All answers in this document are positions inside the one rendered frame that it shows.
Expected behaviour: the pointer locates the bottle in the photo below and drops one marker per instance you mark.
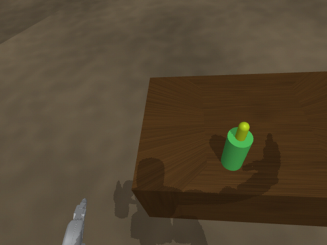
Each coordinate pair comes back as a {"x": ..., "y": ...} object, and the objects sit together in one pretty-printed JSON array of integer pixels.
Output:
[{"x": 237, "y": 145}]

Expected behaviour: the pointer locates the left robot hand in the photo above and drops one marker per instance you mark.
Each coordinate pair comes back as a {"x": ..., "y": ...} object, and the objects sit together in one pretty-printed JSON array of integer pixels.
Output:
[{"x": 75, "y": 228}]

